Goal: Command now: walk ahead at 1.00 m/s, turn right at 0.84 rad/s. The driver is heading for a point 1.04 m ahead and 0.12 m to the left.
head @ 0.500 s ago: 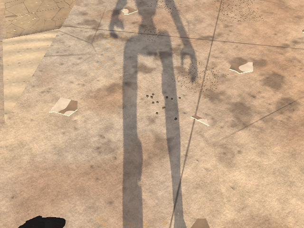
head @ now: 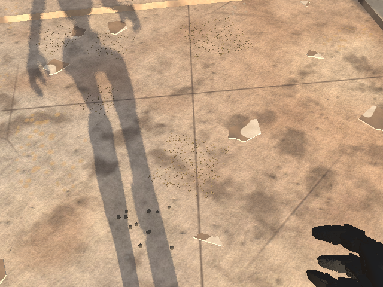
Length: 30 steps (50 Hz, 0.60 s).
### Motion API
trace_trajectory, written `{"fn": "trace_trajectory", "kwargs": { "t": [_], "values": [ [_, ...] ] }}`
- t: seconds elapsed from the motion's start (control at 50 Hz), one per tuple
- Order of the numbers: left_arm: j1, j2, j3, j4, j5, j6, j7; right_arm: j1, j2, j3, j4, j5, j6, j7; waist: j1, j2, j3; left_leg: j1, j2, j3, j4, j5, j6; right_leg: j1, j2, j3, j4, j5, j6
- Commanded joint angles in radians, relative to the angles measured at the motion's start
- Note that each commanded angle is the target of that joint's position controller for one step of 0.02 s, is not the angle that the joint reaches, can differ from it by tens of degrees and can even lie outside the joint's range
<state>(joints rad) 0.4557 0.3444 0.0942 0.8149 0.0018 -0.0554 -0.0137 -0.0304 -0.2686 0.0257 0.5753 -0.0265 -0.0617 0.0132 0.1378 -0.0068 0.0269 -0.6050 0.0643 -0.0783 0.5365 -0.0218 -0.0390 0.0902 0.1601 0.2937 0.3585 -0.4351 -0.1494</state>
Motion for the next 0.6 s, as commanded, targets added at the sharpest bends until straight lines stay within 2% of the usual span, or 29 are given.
{"fn": "trace_trajectory", "kwargs": {
  "t": [0.02,0.04,0.06,0.08,0.1,0.12,0.14,0.16,0.18,0.22,0.26,0.3,0.34,0.36,0.4,0.42,0.44,0.46,0.48,0.5,0.52,0.54,0.56,0.58,0.6],
  "values": [
    [-0.134,0.205,0.043,-0.074,0.014,-0.021,0.002,0.406,-0.218,-0.095,0.053,0.001,-0.016,-0.038,-0.309,-0.01,-0.231,0.679,-0.054,0.078,0.012,-0.144,0.039,-0.269,-0.14,0.055,0.434,0.898,-0.002],
    [-0.147,0.078,0.006,-0.097,0.022,-0.036,0.004,0.617,-0.277,-0.117,0.089,-0.026,-0.022,-0.059,-0.373,0.118,-0.35,0.899,0.144,-0.143,0.002,-0.496,0.064,-0.435,-0.085,-0.014,0.791,0.531,0.004],
    [0.005,-0.049,-0.034,-0.155,-0.026,-0.04,-0.003,0.515,-0.363,-0.131,0.082,-0.05,-0.023,-0.049,-0.194,0.5,-0.441,1.027,0.396,-0.817,-0.282,-0.723,0.185,-0.725,0.029,-0.119,1.031,-0.049,0.048],
    [-0.024,0.025,-0.042,-0.107,0.008,-0.024,0.01,0.385,-0.262,-0.129,0.06,-0.039,-0.015,-0.034,-0.192,0.296,-0.298,0.903,0.365,-0.881,-0.323,-0.916,0.234,-0.857,-0.078,-0.141,1.092,0.047,0.026],
    [-0.124,0.063,-0.034,-0.104,0.028,-0.015,0.001,0.331,-0.168,-0.109,0.059,-0.027,-0.013,-0.025,-0.202,0.121,-0.174,0.772,0.309,-0.676,-0.298,-0.814,0.227,-0.856,-0.126,-0.163,1.048,0.13,0.032],
    [-0.189,0.064,-0.035,-0.118,0.037,-0.012,-0.011,0.331,-0.129,-0.1,0.088,-0.029,-0.014,-0.018,-0.197,0.026,-0.092,0.647,0.255,-0.517,-0.297,-0.627,0.21,-0.823,-0.151,-0.168,0.98,0.162,0.037],
    [-0.253,0.049,-0.039,-0.147,0.046,-0.008,-0.025,0.36,-0.118,-0.094,0.127,-0.028,-0.021,-0.017,-0.191,0.032,-0.048,0.574,0.203,-0.393,-0.303,-0.499,0.186,-0.803,-0.17,-0.154,0.923,0.157,0.041],
    [-0.251,0.024,-0.048,-0.158,0.048,0.001,-0.037,0.386,-0.104,-0.087,0.161,-0.026,-0.03,-0.017,-0.169,0.073,-0.022,0.53,0.177,-0.323,-0.317,-0.441,0.178,-0.79,-0.176,-0.143,0.889,0.151,0.049],
    [-0.257,0.009,-0.056,-0.165,0.048,0.009,-0.041,0.408,-0.09,-0.083,0.187,-0.016,-0.039,-0.011,-0.158,0.091,-0.01,0.518,0.166,-0.284,-0.333,-0.385,0.175,-0.797,-0.177,-0.137,0.86,0.144,0.054],
    [-0.308,0.004,-0.066,-0.196,0.049,0.016,-0.047,0.432,-0.105,-0.085,0.214,0.0,-0.055,-0.004,-0.143,0.089,0.024,0.509,0.172,-0.218,-0.382,-0.295,0.19,-0.859,-0.176,-0.135,0.798,0.176,0.066],
    [-0.413,0.015,-0.076,-0.244,0.048,0.012,-0.052,0.438,-0.127,-0.088,0.226,0.003,-0.063,-0.001,-0.143,0.074,0.066,0.48,0.162,-0.114,-0.44,-0.191,0.197,-0.885,-0.177,-0.161,0.664,0.265,0.08],
    [-0.498,0.015,-0.089,-0.276,0.041,0.006,-0.067,0.437,-0.139,-0.089,0.235,0.009,-0.066,0.002,-0.146,0.064,0.091,0.416,0.122,0.017,-0.504,-0.062,0.174,-0.772,-0.18,-0.252,0.463,0.388,0.082],
    [-0.553,-0.007,-0.102,-0.289,0.035,0.0,-0.08,0.476,-0.159,-0.09,0.257,0.018,-0.068,0.006,-0.16,0.058,0.105,0.382,0.131,0.069,-0.576,0.088,0.172,-0.615,-0.178,-0.337,0.344,0.469,0.058],
    [-0.562,-0.004,-0.102,-0.286,0.035,0.0,-0.078,0.496,-0.17,-0.091,0.273,0.019,-0.067,0.008,-0.161,0.053,0.109,0.431,0.134,0.093,-0.572,0.201,0.172,-0.592,-0.173,-0.359,0.31,0.479,0.043],
    [-0.54,0.017,-0.096,-0.271,0.044,-0.002,-0.06,0.53,-0.21,-0.095,0.297,0.017,-0.061,0.002,-0.139,0.085,0.055,0.583,0.142,0.141,-0.438,0.659,0.16,-0.531,-0.121,-0.406,0.264,0.405,0.011],
    [-0.48,0.038,-0.086,-0.253,0.052,-0.001,-0.048,0.545,-0.235,-0.098,0.308,0.015,-0.053,-0.007,-0.102,0.119,-0.006,0.638,0.155,0.158,-0.306,0.88,0.152,-0.453,-0.086,-0.42,0.263,0.33,-0.005],
    [-0.324,0.068,-0.07,-0.206,0.054,-0.001,-0.033,0.538,-0.257,-0.101,0.315,0.009,-0.039,-0.018,-0.023,0.148,-0.097,0.637,0.167,0.17,-0.096,0.992,0.141,-0.29,-0.06,-0.41,0.258,0.262,-0.024],
    [-0.119,0.102,-0.049,-0.138,0.054,-0.001,-0.017,0.511,-0.256,-0.099,0.309,0.013,-0.027,-0.025,0.079,0.135,-0.192,0.54,0.14,0.183,0.178,0.918,0.127,-0.054,-0.075,-0.379,0.204,0.263,-0.046],
    [0.034,0.181,-0.021,-0.096,0.069,0.0,0.003,0.519,-0.178,-0.082,0.278,0.004,-0.025,-0.022,0.1,0.026,-0.307,0.318,0.076,0.172,0.552,0.418,0.129,0.197,-0.273,-0.155,0.211,0.012,-0.065],
    [-0.006,0.246,-0.002,-0.109,0.062,0.005,0.01,0.594,-0.063,-0.06,0.223,0.034,-0.033,-0.005,-0.03,-0.258,-0.443,-0.014,-0.098,0.091,0.916,-0.408,0.097,0.387,-0.538,0.427,0.049,-0.219,-0.149],
    [-0.034,0.205,0.002,-0.112,0.038,0.008,0.008,0.477,-0.169,-0.081,0.201,0.025,-0.037,-0.013,0.012,-0.115,-0.389,-0.151,-0.071,-0.011,0.976,-0.374,0.125,0.35,-0.511,0.483,-0.037,-0.149,-0.158],
    [-0.084,0.148,-0.009,-0.088,0.035,-0.001,0.013,0.396,-0.147,-0.076,0.185,0.031,-0.041,-0.013,-0.024,-0.048,-0.195,-0.201,-0.021,-0.004,0.919,-0.291,0.126,0.197,-0.483,0.286,-0.047,0.005,-0.143],
    [-0.109,0.097,-0.017,-0.068,0.04,-0.015,0.011,0.39,-0.113,-0.064,0.192,0.028,-0.038,-0.009,-0.067,0.017,-0.083,-0.156,0.013,-0.002,0.835,-0.269,0.124,0.021,-0.451,0.173,-0.079,0.141,-0.12],
    [-0.141,0.066,-0.025,-0.06,0.044,-0.028,0.013,0.391,-0.097,-0.062,0.198,0.017,-0.023,-0.001,-0.112,0.026,-0.046,-0.095,0.04,-0.018,0.775,-0.265,0.119,-0.098,-0.416,0.09,-0.109,0.173,-0.09],
    [-0.151,0.04,-0.034,-0.051,0.042,-0.037,0.014,0.434,-0.076,-0.057,0.22,0.005,-0.002,0.01,-0.149,0.011,-0.021,-0.033,0.053,-0.02,0.743,-0.259,0.109,-0.196,-0.399,0.021,-0.155,0.167,-0.07]
  ]
}}
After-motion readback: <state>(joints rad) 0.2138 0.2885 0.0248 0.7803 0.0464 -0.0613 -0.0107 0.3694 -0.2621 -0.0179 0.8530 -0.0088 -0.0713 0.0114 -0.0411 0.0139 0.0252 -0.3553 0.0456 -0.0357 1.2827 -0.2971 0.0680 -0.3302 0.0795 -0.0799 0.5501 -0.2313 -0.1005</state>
